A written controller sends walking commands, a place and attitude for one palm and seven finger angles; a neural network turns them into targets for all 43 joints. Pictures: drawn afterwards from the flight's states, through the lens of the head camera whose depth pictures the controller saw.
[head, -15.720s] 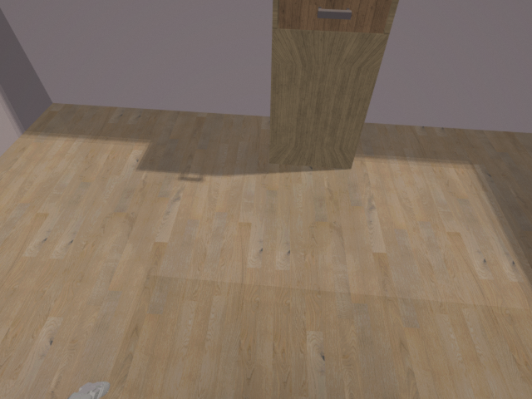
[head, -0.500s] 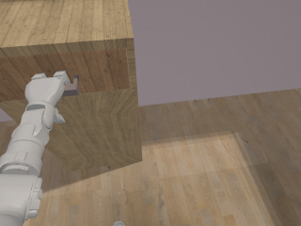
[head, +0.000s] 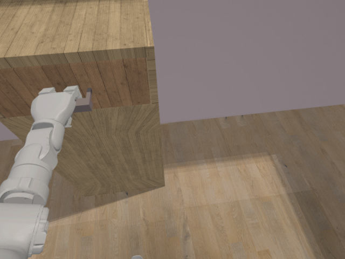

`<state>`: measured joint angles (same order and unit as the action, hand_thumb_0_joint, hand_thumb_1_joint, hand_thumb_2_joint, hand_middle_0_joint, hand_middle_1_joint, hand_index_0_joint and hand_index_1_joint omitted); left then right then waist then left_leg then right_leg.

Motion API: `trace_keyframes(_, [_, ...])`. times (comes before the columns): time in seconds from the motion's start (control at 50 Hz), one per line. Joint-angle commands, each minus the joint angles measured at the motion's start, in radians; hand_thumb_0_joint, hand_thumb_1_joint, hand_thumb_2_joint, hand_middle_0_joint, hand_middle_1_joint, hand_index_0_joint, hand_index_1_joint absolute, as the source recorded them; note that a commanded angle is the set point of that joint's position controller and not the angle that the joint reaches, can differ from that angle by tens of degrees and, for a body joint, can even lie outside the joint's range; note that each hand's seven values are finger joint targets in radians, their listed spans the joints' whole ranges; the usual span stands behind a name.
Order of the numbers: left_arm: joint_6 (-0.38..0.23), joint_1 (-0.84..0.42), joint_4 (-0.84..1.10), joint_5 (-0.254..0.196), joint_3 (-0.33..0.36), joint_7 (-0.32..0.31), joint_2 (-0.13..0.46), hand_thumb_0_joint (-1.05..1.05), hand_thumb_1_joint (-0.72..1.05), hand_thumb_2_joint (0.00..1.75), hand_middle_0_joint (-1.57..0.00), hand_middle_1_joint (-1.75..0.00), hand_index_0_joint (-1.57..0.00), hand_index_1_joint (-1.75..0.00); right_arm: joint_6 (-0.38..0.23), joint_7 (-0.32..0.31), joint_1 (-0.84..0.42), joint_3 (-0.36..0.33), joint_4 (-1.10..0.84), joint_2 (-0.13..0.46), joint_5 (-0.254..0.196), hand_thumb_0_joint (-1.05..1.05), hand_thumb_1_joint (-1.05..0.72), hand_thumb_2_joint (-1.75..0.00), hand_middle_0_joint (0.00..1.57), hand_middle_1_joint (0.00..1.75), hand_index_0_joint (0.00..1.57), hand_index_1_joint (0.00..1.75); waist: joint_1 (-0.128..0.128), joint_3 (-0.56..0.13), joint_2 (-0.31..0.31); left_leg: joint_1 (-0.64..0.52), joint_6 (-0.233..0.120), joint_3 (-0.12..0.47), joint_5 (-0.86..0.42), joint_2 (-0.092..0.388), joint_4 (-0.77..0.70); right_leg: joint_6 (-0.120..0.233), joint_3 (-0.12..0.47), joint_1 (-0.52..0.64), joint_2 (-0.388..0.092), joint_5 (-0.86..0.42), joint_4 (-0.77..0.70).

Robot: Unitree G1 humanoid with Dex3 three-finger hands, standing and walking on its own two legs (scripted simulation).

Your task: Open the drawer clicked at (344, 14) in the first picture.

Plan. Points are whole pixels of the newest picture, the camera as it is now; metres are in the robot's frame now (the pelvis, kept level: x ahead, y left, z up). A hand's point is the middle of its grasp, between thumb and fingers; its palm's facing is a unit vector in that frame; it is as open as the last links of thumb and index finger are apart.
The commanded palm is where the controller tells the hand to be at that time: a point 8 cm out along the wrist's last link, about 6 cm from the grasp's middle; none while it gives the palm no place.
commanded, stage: pull the drawer open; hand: left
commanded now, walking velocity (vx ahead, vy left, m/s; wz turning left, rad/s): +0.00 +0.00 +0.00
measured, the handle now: (67, 100) +0.49 +0.26 +0.07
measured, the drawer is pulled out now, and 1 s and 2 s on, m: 0.00 0.10 0.22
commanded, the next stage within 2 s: none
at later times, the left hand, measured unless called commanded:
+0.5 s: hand (63, 134) +0.40 +0.26 +0.05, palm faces +0.00 -0.05 -1.00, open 5.6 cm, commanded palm +0.36 +0.26 +0.11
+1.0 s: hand (58, 158) +0.34 +0.25 +0.05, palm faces -0.02 -0.07 -1.00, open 5.6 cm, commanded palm +0.30 +0.26 +0.11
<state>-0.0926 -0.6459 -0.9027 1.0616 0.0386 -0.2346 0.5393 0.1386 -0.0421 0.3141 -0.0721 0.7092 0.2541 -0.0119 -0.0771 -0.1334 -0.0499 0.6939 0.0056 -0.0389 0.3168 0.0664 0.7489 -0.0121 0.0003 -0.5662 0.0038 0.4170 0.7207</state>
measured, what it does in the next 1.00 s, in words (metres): stands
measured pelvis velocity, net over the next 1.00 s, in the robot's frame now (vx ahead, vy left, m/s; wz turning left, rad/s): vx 0.01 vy -0.01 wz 0.01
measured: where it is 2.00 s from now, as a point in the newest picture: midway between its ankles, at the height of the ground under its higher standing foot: outside the picture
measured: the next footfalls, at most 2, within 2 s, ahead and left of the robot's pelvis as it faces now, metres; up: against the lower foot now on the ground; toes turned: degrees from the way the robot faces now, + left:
none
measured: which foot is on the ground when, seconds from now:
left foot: down 0.00-1.00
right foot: down 0.00-1.00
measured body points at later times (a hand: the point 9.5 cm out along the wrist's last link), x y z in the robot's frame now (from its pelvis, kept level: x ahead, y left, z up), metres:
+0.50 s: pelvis +0.02 +0.00 +0.01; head +0.07 -0.01 +0.45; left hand +0.40 +0.26 +0.10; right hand +0.10 -0.27 -0.12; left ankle +0.02 +0.12 -0.71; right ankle -0.05 -0.13 -0.71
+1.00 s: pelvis +0.01 -0.01 +0.01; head +0.05 -0.03 +0.46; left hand +0.33 +0.25 +0.10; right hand +0.17 -0.26 -0.11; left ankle +0.02 +0.12 -0.71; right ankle -0.05 -0.13 -0.71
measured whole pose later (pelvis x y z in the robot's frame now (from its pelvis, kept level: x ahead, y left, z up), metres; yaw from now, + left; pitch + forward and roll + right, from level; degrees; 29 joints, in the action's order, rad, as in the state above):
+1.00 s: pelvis +0.01 -0.01 +0.01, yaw +1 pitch +9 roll +0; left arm -0.01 -0.12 -0.31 0.97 0.00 -0.19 0.46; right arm 0.12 -0.05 0.16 -0.05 0.66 0.24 -0.01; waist 0.01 -0.11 -0.06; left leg 0.52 0.02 -0.04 0.32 0.05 0.67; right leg 0.00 0.00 -0.40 -0.01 0.43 0.67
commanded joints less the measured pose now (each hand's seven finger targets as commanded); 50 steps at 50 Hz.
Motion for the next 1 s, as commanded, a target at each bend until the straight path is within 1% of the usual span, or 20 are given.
trace_keyframes(0.0, [0.001, -0.362, 0.202, -0.023, 0.114, -0.036, 0.323, 0.00, 0.90, 0.90, -0.40, -1.35, -0.40, -1.35, -0.016, -0.017, 0.071, -0.055, -0.080, 0.155, -0.003, 0.00, -0.90, -0.90, 0.20, 0.30, 0.20, 0.30, 0.023, -0.385, -0.043, -0.345, -0.052, -0.018, -0.405, -0.079, -0.024, 0.036, -0.027, 0.089, 0.057, -0.484, -0.066])
trace_keyframes(0.06, [0.000, -0.315, 0.205, -0.030, 0.121, -0.035, 0.311, 0.00, 0.90, 0.90, -0.40, -1.35, -0.40, -1.35, -0.016, -0.012, 0.064, -0.058, -0.082, 0.156, -0.002, 0.00, -0.90, -0.90, 0.20, 0.30, 0.20, 0.30, 0.028, -0.371, -0.013, -0.348, -0.053, -0.015, -0.401, -0.072, -0.027, 0.037, -0.029, 0.090, 0.059, -0.466, -0.074])
trace_keyframes(0.12, [0.001, -0.282, 0.263, -0.035, 0.092, -0.035, 0.269, 0.00, 0.90, 0.90, -0.40, -1.35, -0.40, -1.35, -0.018, -0.006, 0.051, -0.062, -0.096, 0.152, -0.005, 0.00, -0.90, -0.90, 0.20, 0.30, 0.20, 0.30, 0.038, -0.393, -0.045, -0.375, -0.051, -0.020, -0.414, -0.074, -0.032, 0.036, -0.031, 0.087, 0.060, -0.473, -0.070])
trace_keyframes(0.16, [0.008, -0.215, 0.291, -0.042, 0.122, -0.034, 0.287, 0.00, 0.90, 0.90, -0.40, -1.35, -0.40, -1.35, -0.017, -0.003, 0.048, -0.063, -0.101, 0.155, -0.002, 0.00, -0.90, -0.90, 0.20, 0.30, 0.20, 0.30, 0.050, -0.412, -0.020, -0.383, -0.052, -0.015, -0.466, -0.069, -0.030, 0.040, -0.033, 0.120, 0.062, -0.510, -0.066])
trace_keyframes(0.2, [0.017, -0.148, 0.355, -0.056, 0.091, -0.032, 0.236, 0.00, 0.90, 0.90, -0.40, -1.35, -0.40, -1.35, -0.019, 0.004, 0.033, -0.065, -0.116, 0.149, -0.006, 0.00, -0.90, -0.90, 0.20, 0.30, 0.20, 0.30, 0.058, -0.416, -0.048, -0.405, -0.051, -0.017, -0.501, -0.071, -0.033, 0.039, -0.035, 0.123, 0.062, -0.535, -0.065])
trace_keyframes(0.22, [0.021, -0.123, 0.382, -0.056, 0.117, -0.033, 0.258, 0.00, 0.90, 0.90, -0.40, -1.35, -0.40, -1.35, -0.019, 0.006, 0.025, -0.068, -0.116, 0.151, -0.006, 0.00, -0.90, -0.90, 0.20, 0.30, 0.20, 0.30, 0.062, -0.419, -0.034, -0.417, -0.051, -0.016, -0.522, -0.067, -0.031, 0.037, -0.036, 0.126, 0.063, -0.546, -0.064])
trace_keyframes(0.28, [0.045, -0.036, 0.462, -0.076, 0.089, -0.031, 0.211, 0.00, 0.90, 0.90, -0.40, -1.35, -0.40, -1.35, -0.023, 0.012, 0.000, -0.064, -0.133, 0.148, -0.009, 0.00, -0.90, -0.90, 0.20, 0.30, 0.20, 0.30, 0.064, -0.398, -0.032, -0.425, -0.052, -0.015, -0.551, -0.066, -0.042, 0.034, -0.037, 0.147, 0.061, -0.569, -0.073])
trace_keyframes(0.36, [0.082, 0.026, 0.536, -0.084, 0.104, -0.027, 0.223, 0.00, 0.90, 0.90, -0.40, -1.35, -0.40, -1.35, -0.027, 0.012, -0.025, -0.061, -0.138, 0.153, -0.008, 0.00, -0.90, -0.90, 0.20, 0.30, 0.20, 0.30, 0.062, -0.365, -0.020, -0.432, -0.051, -0.011, -0.545, -0.062, -0.055, 0.035, -0.042, 0.161, 0.060, -0.553, -0.085])
trace_keyframes(0.4, [0.098, 0.062, 0.561, -0.084, 0.070, -0.022, 0.176, 0.00, 0.90, 0.90, -0.40, -1.35, -0.40, -1.35, -0.030, 0.013, -0.041, -0.059, -0.146, 0.145, -0.010, 0.00, -0.90, -0.90, 0.20, 0.30, 0.20, 0.30, 0.065, -0.343, -0.031, -0.444, -0.049, -0.009, -0.546, -0.065, -0.061, 0.035, -0.048, 0.148, 0.059, -0.537, -0.084])
trace_keyframes(0.44, [0.107, 0.086, 0.614, -0.085, 0.072, -0.020, 0.177, 0.00, 0.90, 0.90, -0.40, -1.35, -0.40, -1.35, -0.034, 0.013, -0.057, -0.059, -0.152, 0.143, -0.008, 0.00, -0.90, -0.90, 0.20, 0.30, 0.20, 0.30, 0.071, -0.350, -0.054, -0.472, -0.048, -0.006, -0.567, -0.063, -0.063, 0.035, -0.048, 0.145, 0.059, -0.532, -0.087])
trace_keyframes(0.48, [0.116, 0.127, 0.621, -0.087, 0.093, -0.014, 0.195, 0.00, 0.90, 0.90, -0.40, -1.35, -0.40, -1.35, -0.034, 0.009, -0.070, -0.052, -0.153, 0.143, -0.009, 0.00, -0.90, -0.90, 0.20, 0.30, 0.20, 0.30, 0.077, -0.343, -0.022, -0.459, -0.048, -0.008, -0.559, -0.066, -0.068, 0.032, -0.045, 0.172, 0.056, -0.555, -0.089])
trace_keyframes(0.54, [0.123, 0.139, 0.668, -0.092, 0.059, -0.007, 0.152, 0.00, 0.90, 0.90, -0.40, -1.35, -0.40, -1.35, -0.040, 0.006, -0.092, -0.048, -0.163, 0.137, -0.006, 0.00, -0.90, -0.90, 0.20, 0.30, 0.20, 0.30, 0.074, -0.320, -0.030, -0.471, -0.046, -0.005, -0.543, -0.067, -0.072, 0.034, -0.051, 0.161, 0.054, -0.532, -0.091])
trace_keyframes(0.62, [0.122, 0.165, 0.705, -0.093, 0.066, -0.001, 0.154, 0.00, 0.90, 0.90, -0.40, -1.35, -0.40, -1.35, -0.044, 0.001, -0.121, -0.040, -0.170, 0.132, -0.005, 0.00, -0.90, -0.90, 0.20, 0.30, 0.20, 0.30, 0.081, -0.303, -0.020, -0.472, -0.046, -0.004, -0.514, -0.071, -0.079, 0.034, -0.050, 0.166, 0.051, -0.521, -0.096])
trace_keyframes(0.66, [0.120, 0.226, 0.726, -0.095, 0.114, -0.001, 0.201, 0.00, 0.90, 0.90, -0.40, -1.35, -0.40, -1.35, -0.044, -0.002, -0.130, -0.038, -0.174, 0.134, 0.001, 0.00, -0.90, -0.90, 0.20, 0.30, 0.20, 0.30, 0.097, -0.326, -0.010, -0.469, -0.045, -0.004, -0.542, -0.071, -0.077, 0.036, -0.044, 0.212, 0.049, -0.557, -0.094])
trace_keyframes(0.7, [0.119, 0.262, 0.740, -0.101, 0.085, 0.003, 0.152, 0.00, 0.90, 0.90, -0.40, -1.35, -0.40, -1.35, -0.049, -0.003, -0.147, -0.034, -0.180, 0.124, -0.002, 0.00, -0.90, -0.90, 0.20, 0.30, 0.20, 0.30, 0.095, -0.286, -0.001, -0.461, -0.045, -0.006, -0.530, -0.074, -0.079, 0.033, -0.051, 0.198, 0.047, -0.563, -0.093])
trace_keyframes(0.76, [0.115, 0.297, 0.751, -0.106, 0.126, 0.006, 0.193, 0.00, 0.90, 0.90, -0.40, -1.35, -0.40, -1.35, -0.050, -0.010, -0.165, -0.029, -0.178, 0.127, 0.002, 0.00, -0.90, -0.90, 0.20, 0.30, 0.20, 0.30, 0.105, -0.286, 0.024, -0.441, -0.045, -0.015, -0.488, -0.081, -0.082, 0.032, -0.040, 0.235, 0.041, -0.583, -0.102])
trace_keyframes(0.8, [0.114, 0.283, 0.743, -0.101, 0.099, 0.007, 0.163, 0.00, 0.90, 0.90, -0.40, -1.35, -0.40, -1.35, -0.053, -0.014, -0.176, -0.026, -0.176, 0.120, 0.001, 0.00, -0.90, -0.90, 0.20, 0.30, 0.20, 0.30, 0.099, -0.248, 0.012, -0.432, -0.044, -0.019, -0.448, -0.086, -0.086, 0.030, -0.043, 0.209, 0.041, -0.567, -0.102])
trace_keyframes(0.88, [0.105, 0.328, 0.772, -0.096, 0.138, 0.006, 0.202, 0.00, 0.90, 0.90, -0.40, -1.35, -0.40, -1.35, -0.053, -0.021, -0.197, -0.021, -0.178, 0.116, 0.001, 0.00, -0.90, -0.90, 0.20, 0.30, 0.20, 0.30, 0.125, -0.280, -0.002, -0.431, -0.042, -0.025, -0.446, -0.093, -0.089, 0.031, -0.031, 0.248, 0.035, -0.593, -0.102])
trace_keyframes(0.94, [0.101, 0.336, 0.771, -0.108, 0.131, 0.009, 0.189, 0.00, 0.90, 0.90, -0.40, -1.35, -0.40, -1.35, -0.058, -0.025, -0.203, -0.023, -0.178, 0.117, 0.000, 0.00, -0.90, -0.90, 0.20, 0.30, 0.20, 0.30, 0.117, -0.236, 0.024, -0.413, -0.043, -0.025, -0.408, -0.093, -0.093, 0.028, -0.033, 0.232, 0.035, -0.574, -0.107])
trace_keyframes(0.98, [0.090, 0.373, 0.824, -0.105, 0.149, 0.004, 0.202, 0.00, 0.90, 0.90, -0.40, -1.35, -0.40, -1.35, -0.058, -0.025, -0.217, -0.021, -0.184, 0.112, 0.002, 0.00, -0.90, -0.90, 0.20, 0.30, 0.20, 0.30, 0.135, -0.286, -0.004, -0.428, -0.040, -0.026, -0.432, -0.095, -0.095, 0.030, -0.029, 0.262, 0.032, -0.592, -0.100])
